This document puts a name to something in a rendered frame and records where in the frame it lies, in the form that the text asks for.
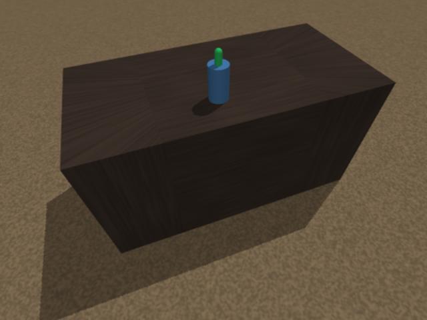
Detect bottle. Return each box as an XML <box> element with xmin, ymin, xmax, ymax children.
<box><xmin>207</xmin><ymin>48</ymin><xmax>230</xmax><ymax>104</ymax></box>

